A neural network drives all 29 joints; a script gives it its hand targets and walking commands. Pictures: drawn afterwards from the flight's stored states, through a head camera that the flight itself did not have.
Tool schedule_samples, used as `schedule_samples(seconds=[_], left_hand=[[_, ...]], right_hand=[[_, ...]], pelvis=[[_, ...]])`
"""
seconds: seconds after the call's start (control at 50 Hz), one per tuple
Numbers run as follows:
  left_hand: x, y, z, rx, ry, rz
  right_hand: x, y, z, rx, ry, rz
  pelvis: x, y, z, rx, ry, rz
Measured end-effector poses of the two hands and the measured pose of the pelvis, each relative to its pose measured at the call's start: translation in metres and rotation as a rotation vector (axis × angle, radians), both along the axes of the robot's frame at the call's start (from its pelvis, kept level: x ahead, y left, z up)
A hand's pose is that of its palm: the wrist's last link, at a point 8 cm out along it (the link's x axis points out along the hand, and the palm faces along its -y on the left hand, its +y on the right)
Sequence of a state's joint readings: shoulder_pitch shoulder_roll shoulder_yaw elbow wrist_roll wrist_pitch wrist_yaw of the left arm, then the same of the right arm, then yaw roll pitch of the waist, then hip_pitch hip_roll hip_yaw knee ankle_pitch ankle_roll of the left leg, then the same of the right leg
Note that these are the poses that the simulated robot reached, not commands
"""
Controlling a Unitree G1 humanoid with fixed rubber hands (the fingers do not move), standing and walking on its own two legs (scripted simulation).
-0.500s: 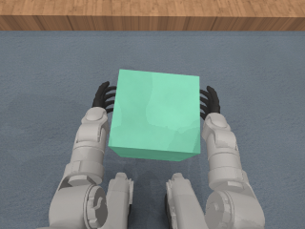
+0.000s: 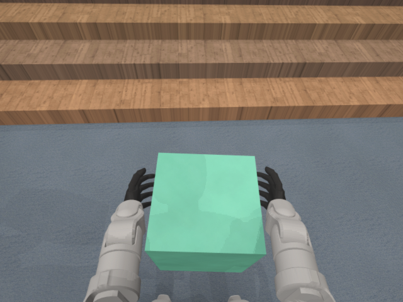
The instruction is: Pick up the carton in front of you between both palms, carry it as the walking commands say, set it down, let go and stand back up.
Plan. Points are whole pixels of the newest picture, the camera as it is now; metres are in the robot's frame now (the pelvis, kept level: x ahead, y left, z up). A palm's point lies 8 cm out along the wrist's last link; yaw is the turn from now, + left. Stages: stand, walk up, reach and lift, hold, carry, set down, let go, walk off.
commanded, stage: reach and lift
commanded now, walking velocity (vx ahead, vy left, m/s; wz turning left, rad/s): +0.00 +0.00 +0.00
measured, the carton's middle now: (203, 217) +0.33 +0.00 -0.09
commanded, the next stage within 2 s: hold in 1.30 s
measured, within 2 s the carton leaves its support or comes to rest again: neither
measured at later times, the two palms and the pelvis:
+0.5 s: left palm (121, 199) +0.30 +0.15 +0.07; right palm (290, 194) +0.31 -0.15 +0.07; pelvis +0.00 +0.00 +0.05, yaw +0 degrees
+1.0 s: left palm (119, 191) +0.31 +0.15 +0.08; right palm (290, 187) +0.31 -0.15 +0.09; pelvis +0.02 +0.00 +0.05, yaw +0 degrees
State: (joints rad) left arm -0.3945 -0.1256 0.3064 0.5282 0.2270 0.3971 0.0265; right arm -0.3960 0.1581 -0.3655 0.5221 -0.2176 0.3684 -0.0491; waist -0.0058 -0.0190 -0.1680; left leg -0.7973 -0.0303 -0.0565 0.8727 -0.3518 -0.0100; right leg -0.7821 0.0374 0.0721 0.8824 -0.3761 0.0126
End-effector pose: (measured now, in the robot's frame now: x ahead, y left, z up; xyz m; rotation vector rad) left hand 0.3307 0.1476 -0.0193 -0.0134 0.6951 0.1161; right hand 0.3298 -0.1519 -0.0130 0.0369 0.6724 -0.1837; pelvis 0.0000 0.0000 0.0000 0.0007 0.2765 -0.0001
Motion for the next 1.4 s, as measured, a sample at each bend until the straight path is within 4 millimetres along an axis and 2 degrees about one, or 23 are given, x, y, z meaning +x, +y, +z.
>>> schedule_samples(seconds=[0.16, 0.26, 0.34, 0.5, 0.64, 1.08, 1.3, 1.4], left_hand=[[-0.014, 0.001, 0.048, 0.004, -0.015, 0.015], [-0.022, 0.0, 0.075, 0.016, -0.032, 0.017], [-0.026, 0.0, 0.089, 0.026, -0.027, 0.011], [-0.032, 0.001, 0.09, 0.027, 0.005, 0.01], [-0.03, 0.002, 0.092, 0.023, -0.008, 0.009], [-0.022, 0.002, 0.103, 0.051, -0.005, -0.013], [-0.025, 0.001, 0.108, 0.051, -0.008, -0.009], [-0.028, 0.0, 0.116, 0.052, -0.03, -0.01]], right_hand=[[-0.009, 0.001, 0.047, -0.008, -0.015, 0.026], [-0.014, 0.0, 0.074, -0.02, -0.031, 0.046], [-0.017, 0.0, 0.087, -0.032, -0.026, 0.058], [-0.023, 0.001, 0.088, -0.034, 0.006, 0.06], [-0.023, 0.002, 0.091, -0.031, -0.007, 0.053], [-0.015, 0.003, 0.101, -0.059, -0.003, 0.074], [-0.017, 0.002, 0.106, -0.059, -0.006, 0.078], [-0.02, 0.001, 0.114, -0.059, -0.028, 0.076]], pelvis=[[0.012, -0.003, 0.03, 0.002, -0.141, 0.003], [0.015, -0.004, 0.042, 0.003, -0.232, 0.004], [0.013, -0.004, 0.047, 0.004, -0.293, 0.003], [0.004, -0.004, 0.048, 0.003, -0.343, 0.005], [0.001, -0.002, 0.048, 0.002, -0.349, 0.004], [0.02, 0.001, 0.055, 0.001, -0.362, -0.003], [0.021, -0.002, 0.056, 0.002, -0.377, -0.001], [0.02, -0.002, 0.056, 0.002, -0.386, 0.002]])
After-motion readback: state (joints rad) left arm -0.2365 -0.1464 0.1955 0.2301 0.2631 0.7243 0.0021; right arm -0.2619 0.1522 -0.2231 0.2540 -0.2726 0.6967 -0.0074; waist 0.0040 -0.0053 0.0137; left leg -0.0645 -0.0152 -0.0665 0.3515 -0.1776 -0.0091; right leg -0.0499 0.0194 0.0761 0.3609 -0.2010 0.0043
